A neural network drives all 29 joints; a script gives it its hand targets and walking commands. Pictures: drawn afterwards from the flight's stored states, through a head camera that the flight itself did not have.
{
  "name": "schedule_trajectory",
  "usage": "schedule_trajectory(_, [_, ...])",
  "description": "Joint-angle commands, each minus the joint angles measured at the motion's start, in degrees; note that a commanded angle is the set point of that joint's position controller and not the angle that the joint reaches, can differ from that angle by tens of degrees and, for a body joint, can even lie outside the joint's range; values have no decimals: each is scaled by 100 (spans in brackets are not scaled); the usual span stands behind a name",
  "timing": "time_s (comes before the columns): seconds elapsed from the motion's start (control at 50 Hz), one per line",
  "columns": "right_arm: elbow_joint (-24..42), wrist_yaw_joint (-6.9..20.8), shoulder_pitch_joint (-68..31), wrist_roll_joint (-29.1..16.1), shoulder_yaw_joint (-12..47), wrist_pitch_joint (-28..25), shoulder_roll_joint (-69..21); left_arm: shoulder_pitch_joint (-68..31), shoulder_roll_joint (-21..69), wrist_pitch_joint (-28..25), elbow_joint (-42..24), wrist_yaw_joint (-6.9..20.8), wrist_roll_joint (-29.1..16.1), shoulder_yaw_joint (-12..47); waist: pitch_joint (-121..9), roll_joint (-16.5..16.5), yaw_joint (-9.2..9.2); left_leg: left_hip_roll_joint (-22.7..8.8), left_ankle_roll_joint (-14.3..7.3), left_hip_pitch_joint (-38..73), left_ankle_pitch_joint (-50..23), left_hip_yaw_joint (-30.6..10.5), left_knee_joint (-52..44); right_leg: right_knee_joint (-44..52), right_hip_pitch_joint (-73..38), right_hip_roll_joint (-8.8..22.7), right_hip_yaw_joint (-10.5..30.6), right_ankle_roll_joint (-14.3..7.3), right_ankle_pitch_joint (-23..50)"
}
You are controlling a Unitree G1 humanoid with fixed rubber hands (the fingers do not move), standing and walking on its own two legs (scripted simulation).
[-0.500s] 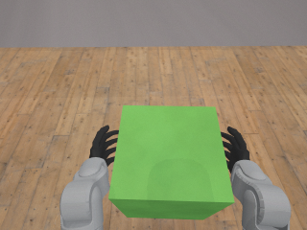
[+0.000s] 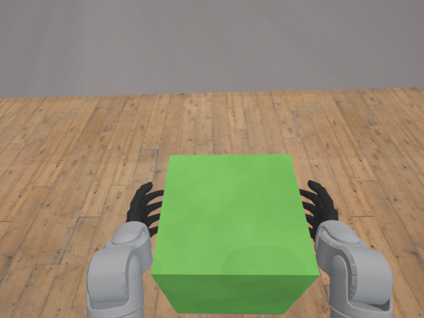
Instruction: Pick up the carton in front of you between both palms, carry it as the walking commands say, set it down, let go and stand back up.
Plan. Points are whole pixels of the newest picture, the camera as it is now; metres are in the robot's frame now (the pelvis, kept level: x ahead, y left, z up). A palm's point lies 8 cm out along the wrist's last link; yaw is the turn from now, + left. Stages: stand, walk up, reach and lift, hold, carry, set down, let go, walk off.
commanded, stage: carry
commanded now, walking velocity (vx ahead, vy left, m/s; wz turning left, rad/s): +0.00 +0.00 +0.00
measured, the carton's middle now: (229, 239) +0.26 +0.00 +0.03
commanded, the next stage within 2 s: hold in 1.48 s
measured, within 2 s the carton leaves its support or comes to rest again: neither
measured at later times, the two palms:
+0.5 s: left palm (138, 247) +0.22 +0.15 +0.08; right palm (324, 247) +0.22 -0.15 +0.08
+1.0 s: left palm (145, 245) +0.24 +0.16 +0.03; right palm (311, 247) +0.24 -0.14 +0.03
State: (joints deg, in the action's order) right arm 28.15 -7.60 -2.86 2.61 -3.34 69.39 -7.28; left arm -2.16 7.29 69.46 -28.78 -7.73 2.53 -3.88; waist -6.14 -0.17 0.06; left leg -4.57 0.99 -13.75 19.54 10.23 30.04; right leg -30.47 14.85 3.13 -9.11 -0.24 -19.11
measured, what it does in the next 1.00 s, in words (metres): shifts its weight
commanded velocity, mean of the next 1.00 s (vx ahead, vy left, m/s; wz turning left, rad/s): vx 0.00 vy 0.00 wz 0.00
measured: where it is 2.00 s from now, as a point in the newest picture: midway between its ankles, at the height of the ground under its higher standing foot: outside the picture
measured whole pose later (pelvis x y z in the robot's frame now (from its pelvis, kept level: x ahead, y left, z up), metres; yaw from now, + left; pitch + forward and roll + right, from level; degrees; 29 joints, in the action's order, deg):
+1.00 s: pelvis -0.05 +0.01 +0.00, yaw +0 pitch +2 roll +0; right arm -12.1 -1.2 -14.0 13.6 -11.5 39.6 -8.4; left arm -13.7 8.4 39.7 11.8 -0.5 13.5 -11.7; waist -3.6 -0.1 -0.2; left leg -4.0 -0.5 -15.9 14.7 10.6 28.6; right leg -28.4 16.8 3.5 -8.9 -0.4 -13.6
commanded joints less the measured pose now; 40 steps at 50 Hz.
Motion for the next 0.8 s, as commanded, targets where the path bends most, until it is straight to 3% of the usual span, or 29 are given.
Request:
schedule_trajectory(0.0, [532,626,-1991,-1525,3617,-68,-4505,-2113,4463,-42,-548,684,-1566,3650,-1383,38,-29,-509,-6,688,-3093,-379,-30,86,-675,666,464,2,3706])
schedule_trajectory(0.18, [525,626,-2100,-1532,3622,-13,-4342,-2106,4269,3,-442,648,-1469,3554,-1017,35,-25,-547,-43,505,-2385,-454,-318,344,-527,659,489,-20,2772])
schedule_trajectory(0.34, [-261,797,-2247,-1209,3386,-168,-4024,-2310,3924,-176,302,795,-1190,3386,-706,9,-10,-537,-95,375,-1708,-521,-580,620,-269,629,550,-39,1891])
schedule_trajectory(0.52, [-1115,1121,-2699,-922,3194,-984,-4220,-2809,4107,-985,1089,1147,-961,3240,-970,19,2,-531,-158,398,-1398,-547,-652,689,-279,616,578,-52,1533])
schedule_trajectory(0.78, [-2895,1545,-3255,-235,2379,-2455,-4376,-3354,4303,-2454,2974,1590,-203,2378,-1082,18,-7,-533,-162,273,-1331,-570,-613,648,-272,626,604,-62,1524])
